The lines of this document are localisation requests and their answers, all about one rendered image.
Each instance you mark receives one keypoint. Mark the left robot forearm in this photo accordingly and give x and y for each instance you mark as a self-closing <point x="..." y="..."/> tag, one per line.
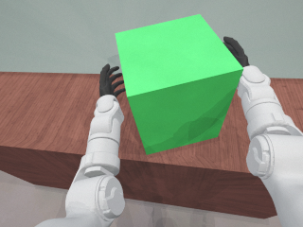
<point x="101" y="156"/>

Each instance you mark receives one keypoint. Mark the right robot forearm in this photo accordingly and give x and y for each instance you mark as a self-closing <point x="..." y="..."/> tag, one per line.
<point x="261" y="107"/>

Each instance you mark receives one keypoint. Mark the right robot upper arm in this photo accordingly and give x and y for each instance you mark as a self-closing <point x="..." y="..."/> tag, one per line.
<point x="277" y="159"/>

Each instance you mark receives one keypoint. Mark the carton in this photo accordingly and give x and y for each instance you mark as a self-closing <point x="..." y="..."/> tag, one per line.
<point x="179" y="79"/>

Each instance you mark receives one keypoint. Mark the robot right hand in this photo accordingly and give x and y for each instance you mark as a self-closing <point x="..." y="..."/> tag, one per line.
<point x="236" y="50"/>

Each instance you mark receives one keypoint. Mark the left robot upper arm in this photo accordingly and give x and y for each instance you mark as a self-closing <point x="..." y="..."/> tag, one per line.
<point x="91" y="202"/>

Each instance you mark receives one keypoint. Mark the pedestal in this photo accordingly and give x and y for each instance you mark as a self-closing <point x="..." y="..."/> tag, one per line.
<point x="45" y="120"/>

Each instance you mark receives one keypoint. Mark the robot left hand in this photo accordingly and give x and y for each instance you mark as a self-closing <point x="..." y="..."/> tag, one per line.
<point x="105" y="81"/>

